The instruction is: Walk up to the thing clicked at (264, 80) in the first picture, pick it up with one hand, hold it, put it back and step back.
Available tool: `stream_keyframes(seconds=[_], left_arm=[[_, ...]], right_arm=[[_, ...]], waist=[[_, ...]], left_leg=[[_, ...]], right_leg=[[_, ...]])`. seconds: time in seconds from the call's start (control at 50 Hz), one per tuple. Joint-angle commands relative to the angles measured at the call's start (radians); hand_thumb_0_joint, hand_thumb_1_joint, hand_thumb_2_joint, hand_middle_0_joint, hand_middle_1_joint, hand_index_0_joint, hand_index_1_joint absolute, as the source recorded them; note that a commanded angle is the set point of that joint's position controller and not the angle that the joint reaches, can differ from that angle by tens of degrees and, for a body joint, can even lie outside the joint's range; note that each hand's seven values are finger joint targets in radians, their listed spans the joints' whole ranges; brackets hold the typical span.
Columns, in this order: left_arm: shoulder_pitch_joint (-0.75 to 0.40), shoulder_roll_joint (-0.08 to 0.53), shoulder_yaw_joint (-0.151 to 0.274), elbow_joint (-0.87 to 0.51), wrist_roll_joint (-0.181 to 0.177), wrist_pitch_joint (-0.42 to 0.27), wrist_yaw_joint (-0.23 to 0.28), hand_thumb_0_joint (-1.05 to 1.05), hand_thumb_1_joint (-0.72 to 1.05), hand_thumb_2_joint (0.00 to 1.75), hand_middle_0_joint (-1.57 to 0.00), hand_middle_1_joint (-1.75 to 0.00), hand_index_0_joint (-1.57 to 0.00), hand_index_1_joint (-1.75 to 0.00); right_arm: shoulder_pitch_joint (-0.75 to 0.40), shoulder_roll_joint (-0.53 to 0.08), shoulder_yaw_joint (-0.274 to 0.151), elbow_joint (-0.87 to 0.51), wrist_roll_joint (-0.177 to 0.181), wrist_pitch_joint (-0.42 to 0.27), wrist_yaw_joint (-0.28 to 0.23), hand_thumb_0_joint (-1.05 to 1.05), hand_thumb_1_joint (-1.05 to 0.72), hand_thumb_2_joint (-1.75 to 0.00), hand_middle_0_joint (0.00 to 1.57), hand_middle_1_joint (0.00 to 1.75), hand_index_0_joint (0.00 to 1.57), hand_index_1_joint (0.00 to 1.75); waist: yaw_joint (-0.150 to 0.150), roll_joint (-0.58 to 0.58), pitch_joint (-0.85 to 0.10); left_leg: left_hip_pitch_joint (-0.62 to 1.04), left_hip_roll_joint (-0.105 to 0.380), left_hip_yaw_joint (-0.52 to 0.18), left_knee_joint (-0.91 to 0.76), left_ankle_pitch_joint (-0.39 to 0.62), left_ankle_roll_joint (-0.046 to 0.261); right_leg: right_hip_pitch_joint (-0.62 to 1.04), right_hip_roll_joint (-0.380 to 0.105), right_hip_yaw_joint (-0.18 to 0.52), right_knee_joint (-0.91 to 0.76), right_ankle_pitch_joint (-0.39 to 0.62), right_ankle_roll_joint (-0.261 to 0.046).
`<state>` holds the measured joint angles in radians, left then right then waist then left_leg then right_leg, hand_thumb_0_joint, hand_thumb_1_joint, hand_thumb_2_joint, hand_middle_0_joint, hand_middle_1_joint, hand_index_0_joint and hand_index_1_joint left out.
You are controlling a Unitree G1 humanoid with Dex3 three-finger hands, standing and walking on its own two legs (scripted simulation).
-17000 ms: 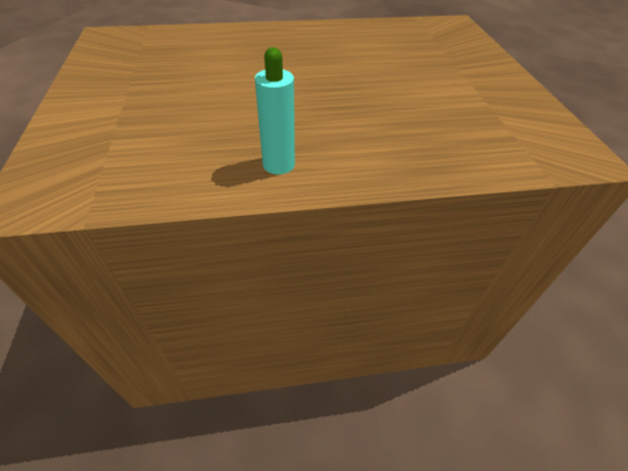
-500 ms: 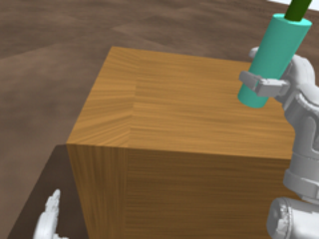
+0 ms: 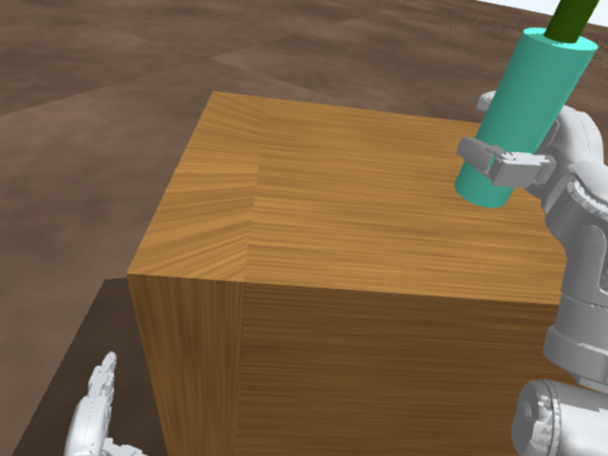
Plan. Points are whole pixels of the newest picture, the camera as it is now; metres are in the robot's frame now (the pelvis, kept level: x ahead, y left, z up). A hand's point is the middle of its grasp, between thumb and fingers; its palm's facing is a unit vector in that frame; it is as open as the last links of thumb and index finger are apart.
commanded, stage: hold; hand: right
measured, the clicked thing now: (524, 105) +0.33 -0.17 +0.37
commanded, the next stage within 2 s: crouch in 1.30 s
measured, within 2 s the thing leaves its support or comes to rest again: neither
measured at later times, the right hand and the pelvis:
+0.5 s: hand (499, 151) +0.33 -0.17 +0.32, palm faces +0.14 +0.99 -0.03, open 8.3 cm; pelvis +0.00 +0.00 +0.00, yaw +0 degrees
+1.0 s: hand (497, 156) +0.33 -0.17 +0.31, palm faces +0.15 +0.99 -0.04, open 8.3 cm; pelvis -0.01 +0.00 +0.00, yaw +0 degrees
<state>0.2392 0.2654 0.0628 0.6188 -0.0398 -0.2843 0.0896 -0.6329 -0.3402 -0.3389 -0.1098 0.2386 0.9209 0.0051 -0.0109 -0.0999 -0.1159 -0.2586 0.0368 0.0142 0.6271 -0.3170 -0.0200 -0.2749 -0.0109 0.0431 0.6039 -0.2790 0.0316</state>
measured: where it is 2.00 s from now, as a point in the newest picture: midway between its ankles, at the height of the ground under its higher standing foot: outside the picture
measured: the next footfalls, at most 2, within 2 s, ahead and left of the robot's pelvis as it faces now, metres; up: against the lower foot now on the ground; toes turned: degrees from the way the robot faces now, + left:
none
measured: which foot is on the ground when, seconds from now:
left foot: down 0.00-1.00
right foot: down 0.00-1.00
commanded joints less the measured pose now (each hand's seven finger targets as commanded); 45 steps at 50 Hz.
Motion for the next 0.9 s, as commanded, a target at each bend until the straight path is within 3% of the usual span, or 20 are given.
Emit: stream_keyframes(seconds=[0.0,0.06,0.08,0.12,0.14,0.2,0.22,0.26,0.32,0.38,0.4,0.44,0.5,0.52,0.6,0.68,0.7,0.76,0.82,0.88], left_arm=[[-0.12,0.112,0.051,-0.15,0.002,-0.059,0.004,0.0,-0.55,0.04,-0.05,-0.06,-0.06,-0.06],[-0.169,0.125,0.052,-0.187,0.004,-0.064,0.004,0.0,-0.55,0.05,-0.05,-0.06,-0.06,-0.06],[-0.127,0.084,0.023,-0.13,0.006,-0.056,0.0,0.0,-0.55,0.04,-0.06,-0.06,-0.06,-0.06],[-0.179,0.132,0.056,-0.226,0.004,-0.067,0.006,0.0,-0.55,0.05,-0.05,-0.06,-0.05,-0.06],[-0.14,0.114,0.049,-0.149,0.006,-0.055,0.003,0.0,-0.55,0.05,-0.05,-0.06,-0.06,-0.06],[-0.195,0.128,0.052,-0.208,0.004,-0.056,0.006,0.0,-0.55,0.04,-0.05,-0.06,-0.05,-0.05],[-0.165,0.089,0.024,-0.159,0.003,-0.046,0.003,0.0,-0.55,0.05,-0.05,-0.06,-0.05,-0.06],[-0.185,0.124,0.053,-0.206,0.002,-0.049,0.009,0.0,-0.55,0.05,-0.05,-0.06,-0.05,-0.06],[-0.171,0.104,0.026,-0.202,0.002,-0.048,0.005,0.0,-0.55,0.05,-0.06,-0.06,-0.06,-0.06],[-0.143,0.106,0.032,-0.208,0.0,-0.047,0.007,0.0,-0.55,0.04,-0.05,-0.06,-0.06,-0.06],[-0.098,0.1,0.044,-0.143,0.002,-0.037,0.006,0.0,-0.55,0.05,-0.05,-0.06,-0.06,-0.06],[-0.146,0.129,0.062,-0.203,0.001,-0.046,0.007,0.0,-0.55,0.05,-0.06,-0.06,-0.05,-0.06],[-0.132,0.087,0.024,-0.168,0.0,-0.047,-0.003,0.0,-0.55,0.05,-0.06,-0.06,-0.06,-0.06],[-0.129,0.106,0.046,-0.178,-0.001,-0.051,-0.002,0.0,-0.55,0.05,-0.05,-0.06,-0.06,-0.06],[-0.132,0.123,0.06,-0.189,0.002,-0.059,0.003,0.0,-0.55,0.04,-0.06,-0.06,-0.06,-0.06],[-0.109,0.113,0.053,-0.166,0.005,-0.057,0.003,0.0,-0.55,0.05,-0.06,-0.06,-0.06,-0.06],[-0.145,0.112,0.04,-0.207,0.005,-0.063,0.002,0.0,-0.56,0.05,-0.06,-0.06,-0.05,-0.06],[-0.169,0.106,0.036,-0.21,0.004,-0.061,0.002,0.0,-0.55,0.05,-0.05,-0.06,-0.05,-0.06],[-0.175,0.121,0.051,-0.196,0.005,-0.062,0.005,0.0,-0.55,0.05,-0.05,-0.06,-0.05,-0.06],[-0.146,0.118,0.058,-0.188,0.004,-0.06,0.009,0.0,-0.55,0.05,-0.05,-0.06,-0.05,-0.06]], right_arm=[[-0.625,-0.268,-0.097,-0.23,0.008,-0.127,-0.005,0.0,-0.35,-1.33,1.31,1.44,1.35,1.44],[-0.604,-0.269,-0.096,-0.218,0.001,-0.132,-0.008,0.0,-0.37,-1.33,1.31,1.44,1.35,1.44],[-0.639,-0.276,-0.093,-0.248,-0.002,-0.137,-0.007,0.0,-0.36,-1.32,1.3,1.43,1.34,1.43],[-0.623,-0.267,-0.093,-0.257,0.0,-0.139,-0.006,0.0,-0.33,-1.32,1.3,1.43,1.34,1.43],[-0.61,-0.27,-0.092,-0.24,-0.004,-0.139,-0.008,0.0,-0.33,-1.32,1.3,1.44,1.35,1.44],[-0.619,-0.288,-0.11,-0.291,0.0,-0.147,-0.009,0.0,-0.33,-1.32,1.31,1.44,1.35,1.44],[-0.63,-0.29,-0.107,-0.301,-0.003,-0.149,-0.007,0.0,-0.32,-1.33,1.31,1.45,1.36,1.45],[-0.591,-0.27,-0.1,-0.296,0.003,-0.148,-0.008,0.0,-0.32,-1.32,1.31,1.45,1.35,1.45],[-0.582,-0.273,-0.101,-0.308,0.006,-0.147,-0.005,0.0,-0.33,-1.34,1.31,1.46,1.36,1.46],[-0.562,-0.268,-0.105,-0.293,0.009,-0.137,-0.001,0.0,-0.35,-1.34,1.33,1.46,1.37,1.46],[-0.579,-0.267,-0.098,-0.317,0.008,-0.139,-0.002,0.0,-0.36,-1.34,1.32,1.45,1.36,1.45],[-0.561,-0.27,-0.104,-0.276,0.005,-0.128,-0.001,0.0,-0.37,-1.35,1.33,1.46,1.37,1.46],[-0.598,-0.241,-0.065,-0.286,0.002,-0.131,0.004,0.0,-0.39,-1.36,1.34,1.47,1.38,1.47],[-0.603,-0.242,-0.075,-0.291,0.008,-0.133,0.002,0.0,-0.4,-1.35,1.34,1.46,1.38,1.46],[-0.587,-0.27,-0.101,-0.242,0.004,-0.132,-0.002,0.0,-0.41,-1.36,1.34,1.47,1.38,1.47],[-0.607,-0.271,-0.095,-0.257,0.001,-0.145,-0.003,0.0,-0.38,-1.36,1.34,1.47,1.38,1.47],[-0.586,-0.266,-0.095,-0.256,0.0,-0.146,-0.005,0.0,-0.4,-1.35,1.34,1.47,1.38,1.47],[-0.58,-0.276,-0.106,-0.272,0.0,-0.154,-0.003,0.0,-0.38,-1.36,1.35,1.48,1.39,1.48],[-0.57,-0.293,-0.119,-0.269,-0.002,-0.162,-0.004,0.0,-0.39,-1.35,1.34,1.47,1.38,1.47],[-0.591,-0.274,-0.096,-0.309,0.003,-0.167,0.0,0.0,-0.36,-1.34,1.33,1.46,1.37,1.46]], waist=[[0.006,0.088,-0.176],[-0.008,0.103,-0.173],[-0.009,0.068,-0.191],[-0.012,0.083,-0.245],[-0.014,0.071,-0.223],[-0.034,0.072,-0.248],[-0.03,0.029,-0.243],[-0.018,0.071,-0.232],[-0.021,0.076,-0.232],[-0.008,0.08,-0.232],[0.0,0.064,-0.227],[-0.004,0.066,-0.22],[0.007,0.037,-0.177],[0.014,0.064,-0.179],[0.007,0.088,-0.176],[0.005,0.056,-0.207],[-0.01,0.077,-0.217],[-0.018,0.071,-0.201],[-0.02,0.067,-0.207],[-0.005,0.052,-0.224]], left_leg=[[-0.042,-0.035,0.054,-0.136,0.122,-0.006],[-0.034,-0.029,0.05,-0.142,0.095,-0.008],[-0.033,-0.027,0.047,-0.138,0.098,-0.005],[-0.009,-0.033,0.055,-0.122,0.142,-0.002],[-0.013,-0.03,0.051,-0.123,0.152,0.0],[0.006,-0.033,0.058,-0.118,0.144,0.002],[-0.007,-0.034,0.056,-0.118,0.132,0.006],[-0.006,-0.036,0.058,-0.122,0.123,0.005],[0.003,-0.036,0.055,-0.119,0.159,0.001],[0.001,-0.034,0.051,-0.117,0.212,-0.004],[-0.007,-0.032,0.049,-0.118,0.214,-0.003],[-0.008,-0.033,0.051,-0.118,0.214,-0.004],[-0.038,-0.036,0.056,-0.125,0.148,0.001],[-0.039,-0.037,0.056,-0.13,0.128,-0.003],[-0.041,-0.034,0.055,-0.133,0.124,-0.006],[-0.035,-0.031,0.053,-0.123,0.157,-0.002],[-0.022,-0.032,0.056,-0.123,0.155,-0.003],[-0.019,-0.032,0.055,-0.129,0.1,-0.001],[-0.017,-0.033,0.05,-0.128,0.102,0.001],[-0.033,-0.041,0.057,-0.118,0.095,0.006]], right_leg=[[0.107,0.035,-0.045,-0.082,0.095,-0.041],[0.085,0.04,-0.047,-0.081,0.074,-0.043],[0.092,0.04,-0.048,-0.077,0.076,-0.042],[0.119,0.035,-0.04,-0.072,0.124,-0.04],[0.108,0.037,-0.044,-0.07,0.133,-0.039],[0.115,0.033,-0.039,-0.073,0.135,-0.036],[0.12,0.031,-0.039,-0.075,0.125,-0.033],[0.113,0.029,-0.04,-0.081,0.115,-0.034],[0.11,0.032,-0.046,-0.069,0.148,-0.036],[0.126,0.035,-0.052,-0.057,0.19,-0.039],[0.127,0.035,-0.051,-0.058,0.187,-0.039],[0.131,0.034,-0.049,-0.06,0.191,-0.038],[0.111,0.033,-0.044,-0.078,0.121,-0.036],[0.108,0.034,-0.046,-0.079,0.1,-0.039],[0.104,0.035,-0.046,-0.075,0.096,-0.041],[0.123,0.036,-0.044,-0.066,0.128,-0.039],[0.11,0.038,-0.043,-0.067,0.129,-0.041],[0.088,0.036,-0.043,-0.076,0.081,-0.04],[0.089,0.034,-0.045,-0.079,0.083,-0.038],[0.115,0.025,-0.038,-0.082,0.075,-0.034]])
